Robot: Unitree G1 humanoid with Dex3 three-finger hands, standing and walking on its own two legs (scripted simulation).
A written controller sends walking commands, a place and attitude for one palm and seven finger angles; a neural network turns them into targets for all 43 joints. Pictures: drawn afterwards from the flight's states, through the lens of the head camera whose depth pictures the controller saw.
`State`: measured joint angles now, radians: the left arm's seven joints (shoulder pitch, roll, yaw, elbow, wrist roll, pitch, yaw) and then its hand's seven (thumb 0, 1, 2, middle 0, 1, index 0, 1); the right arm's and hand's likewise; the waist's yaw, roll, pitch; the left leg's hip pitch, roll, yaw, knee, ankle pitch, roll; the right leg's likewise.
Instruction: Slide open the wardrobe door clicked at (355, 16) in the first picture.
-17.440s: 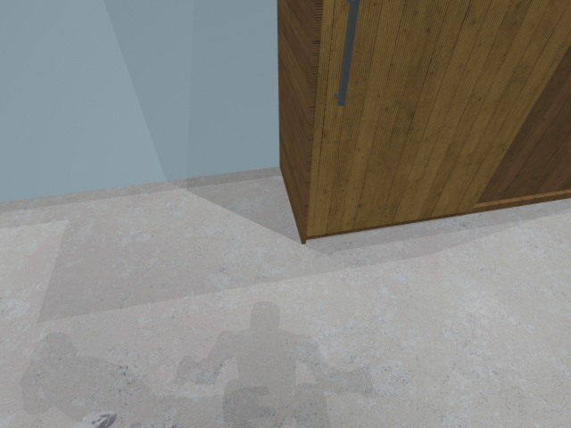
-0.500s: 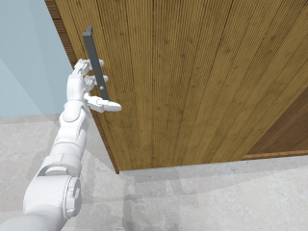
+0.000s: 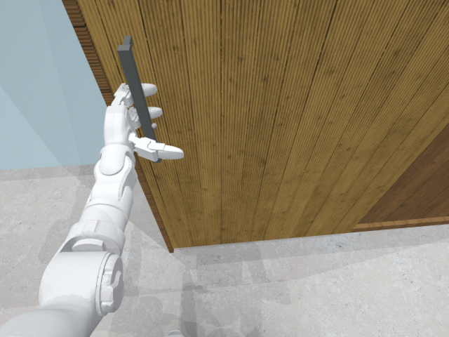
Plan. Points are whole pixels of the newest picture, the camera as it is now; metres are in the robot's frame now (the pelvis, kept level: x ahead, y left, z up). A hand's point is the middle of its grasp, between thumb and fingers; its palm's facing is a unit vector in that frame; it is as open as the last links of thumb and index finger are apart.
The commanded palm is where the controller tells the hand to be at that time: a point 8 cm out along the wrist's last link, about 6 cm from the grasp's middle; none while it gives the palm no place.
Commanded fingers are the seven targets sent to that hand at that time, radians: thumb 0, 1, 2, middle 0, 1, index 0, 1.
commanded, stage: slide the fingers in behind the handle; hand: left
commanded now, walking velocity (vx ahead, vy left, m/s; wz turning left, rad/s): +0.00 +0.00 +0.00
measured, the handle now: (144, 109) +0.52 +0.14 +0.11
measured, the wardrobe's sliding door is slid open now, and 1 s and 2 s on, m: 0.00 0.00 0.00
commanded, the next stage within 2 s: grip the handle and tug to test in 0.38 s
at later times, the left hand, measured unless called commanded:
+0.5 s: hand (155, 124) +0.47 +0.12 +0.12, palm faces +0.04 -1.00 +0.00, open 14.0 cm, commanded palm +0.44 +0.16 +0.12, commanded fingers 0.00 -0.41 0.34 -0.31 -1.21 -0.31 -1.21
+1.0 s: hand (154, 124) +0.47 +0.12 +0.12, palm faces +0.06 -1.00 +0.00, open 8.3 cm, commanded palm +0.43 +0.16 +0.12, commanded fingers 0.00 0.76 0.84 -0.44 -1.38 -0.44 -1.38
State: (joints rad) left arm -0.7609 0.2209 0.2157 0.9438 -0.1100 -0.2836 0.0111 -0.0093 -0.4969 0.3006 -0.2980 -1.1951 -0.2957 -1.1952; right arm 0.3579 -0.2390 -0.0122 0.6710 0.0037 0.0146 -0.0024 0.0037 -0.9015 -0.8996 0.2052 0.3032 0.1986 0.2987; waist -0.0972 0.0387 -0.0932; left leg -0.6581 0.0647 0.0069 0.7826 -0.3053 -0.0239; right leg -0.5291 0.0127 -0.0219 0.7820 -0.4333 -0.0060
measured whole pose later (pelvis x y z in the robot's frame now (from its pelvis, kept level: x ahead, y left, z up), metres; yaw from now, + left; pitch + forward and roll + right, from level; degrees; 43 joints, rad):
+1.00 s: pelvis +0.01 +0.00 +0.00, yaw +0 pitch +11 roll -1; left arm -0.74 0.21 0.20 0.91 -0.12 -0.27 0.03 0.00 0.32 0.65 -0.37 -1.31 -0.35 -1.31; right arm 0.36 -0.24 -0.02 0.67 0.00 0.02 0.00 0.00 -0.90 -0.90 0.21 0.30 0.20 0.30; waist -0.09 0.04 -0.10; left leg -0.65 0.06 0.01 0.78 -0.31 -0.02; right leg -0.52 0.01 -0.02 0.77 -0.44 0.00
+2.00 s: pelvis +0.05 +0.00 +0.01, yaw -2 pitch +10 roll +0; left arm -0.42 0.17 0.16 0.46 -0.15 -0.10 0.03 0.02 0.80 0.80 -0.26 -1.35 -0.27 -1.32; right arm 0.34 -0.23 -0.02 0.59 0.01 0.05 0.02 0.01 -0.90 -0.90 0.20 0.30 0.20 0.30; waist -0.08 0.04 -0.11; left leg -0.50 0.07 0.05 0.68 -0.34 -0.02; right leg -0.39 0.01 0.02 0.67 -0.42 0.00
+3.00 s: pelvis +0.01 -0.01 +0.00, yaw +1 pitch +4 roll +0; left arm -0.81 0.23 0.04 0.95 -0.17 -0.14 0.14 0.01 0.78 0.81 -0.35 -1.31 -0.30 -1.40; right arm 0.33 -0.23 0.00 0.72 0.04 0.02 -0.09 0.01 -0.90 -0.90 0.20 0.30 0.20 0.30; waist -0.05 0.05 0.01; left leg -0.51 0.04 -0.01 0.75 -0.32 -0.02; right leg -0.40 0.02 -0.01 0.82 -0.48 -0.02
